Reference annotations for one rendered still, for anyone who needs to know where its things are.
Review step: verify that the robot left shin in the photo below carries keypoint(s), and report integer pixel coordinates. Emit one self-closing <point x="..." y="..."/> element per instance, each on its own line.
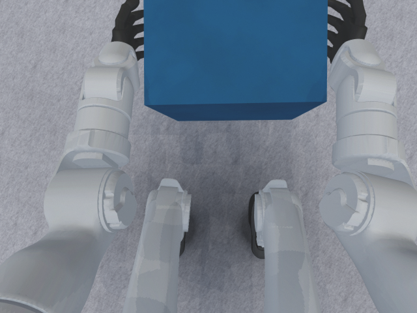
<point x="165" y="182"/>

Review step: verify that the left robot forearm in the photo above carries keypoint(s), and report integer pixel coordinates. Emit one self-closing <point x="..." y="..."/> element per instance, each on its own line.
<point x="104" y="113"/>

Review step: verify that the left robot foot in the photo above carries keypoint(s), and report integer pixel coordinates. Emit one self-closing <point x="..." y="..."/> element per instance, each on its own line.
<point x="182" y="245"/>

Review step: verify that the carton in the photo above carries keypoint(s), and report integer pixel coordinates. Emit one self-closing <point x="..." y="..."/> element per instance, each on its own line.
<point x="233" y="60"/>

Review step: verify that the robot right hand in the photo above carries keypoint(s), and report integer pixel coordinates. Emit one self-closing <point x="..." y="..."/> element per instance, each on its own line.
<point x="351" y="27"/>

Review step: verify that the robot left hand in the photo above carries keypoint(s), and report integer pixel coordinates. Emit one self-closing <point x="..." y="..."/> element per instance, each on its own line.
<point x="125" y="31"/>

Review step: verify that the robot left upper arm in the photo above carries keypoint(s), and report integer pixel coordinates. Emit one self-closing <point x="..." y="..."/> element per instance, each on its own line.
<point x="85" y="208"/>

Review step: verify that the right robot forearm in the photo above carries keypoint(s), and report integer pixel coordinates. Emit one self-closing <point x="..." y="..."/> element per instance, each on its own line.
<point x="366" y="114"/>

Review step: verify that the robot right upper arm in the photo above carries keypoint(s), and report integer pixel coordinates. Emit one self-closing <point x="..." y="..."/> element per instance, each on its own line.
<point x="375" y="219"/>

